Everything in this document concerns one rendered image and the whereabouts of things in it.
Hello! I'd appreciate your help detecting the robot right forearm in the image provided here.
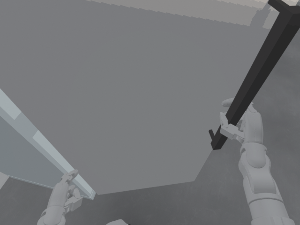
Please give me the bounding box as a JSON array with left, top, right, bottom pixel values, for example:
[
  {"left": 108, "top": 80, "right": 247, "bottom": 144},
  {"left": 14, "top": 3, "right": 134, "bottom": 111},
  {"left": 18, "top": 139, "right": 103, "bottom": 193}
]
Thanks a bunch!
[{"left": 238, "top": 142, "right": 295, "bottom": 225}]

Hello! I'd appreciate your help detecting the robot left forearm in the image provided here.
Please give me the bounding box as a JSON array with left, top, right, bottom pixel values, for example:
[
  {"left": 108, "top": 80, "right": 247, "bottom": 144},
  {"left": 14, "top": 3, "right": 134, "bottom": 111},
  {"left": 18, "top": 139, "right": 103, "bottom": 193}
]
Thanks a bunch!
[{"left": 37, "top": 206, "right": 66, "bottom": 225}]

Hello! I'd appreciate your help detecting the left robot hand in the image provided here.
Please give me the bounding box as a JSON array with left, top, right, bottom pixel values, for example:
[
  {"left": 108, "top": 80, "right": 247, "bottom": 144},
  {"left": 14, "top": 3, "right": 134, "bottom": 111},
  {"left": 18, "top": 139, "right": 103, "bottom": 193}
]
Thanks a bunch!
[{"left": 47, "top": 169, "right": 83, "bottom": 214}]

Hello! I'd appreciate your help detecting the right robot hand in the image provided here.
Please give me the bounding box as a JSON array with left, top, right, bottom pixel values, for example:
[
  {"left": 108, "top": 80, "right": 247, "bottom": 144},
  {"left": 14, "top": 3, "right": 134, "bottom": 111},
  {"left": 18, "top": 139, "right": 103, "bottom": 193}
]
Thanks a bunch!
[{"left": 219, "top": 98, "right": 263, "bottom": 145}]

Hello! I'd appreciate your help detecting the fridge door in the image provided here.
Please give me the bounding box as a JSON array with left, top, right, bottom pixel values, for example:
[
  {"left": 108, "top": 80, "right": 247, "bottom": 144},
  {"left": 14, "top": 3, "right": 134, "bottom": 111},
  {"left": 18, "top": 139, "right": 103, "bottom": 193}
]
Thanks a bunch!
[{"left": 0, "top": 0, "right": 299, "bottom": 195}]

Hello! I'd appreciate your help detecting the handle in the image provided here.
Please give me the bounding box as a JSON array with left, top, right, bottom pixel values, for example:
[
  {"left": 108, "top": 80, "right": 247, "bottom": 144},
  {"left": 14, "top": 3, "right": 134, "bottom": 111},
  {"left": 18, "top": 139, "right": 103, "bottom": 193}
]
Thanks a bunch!
[{"left": 209, "top": 0, "right": 300, "bottom": 150}]

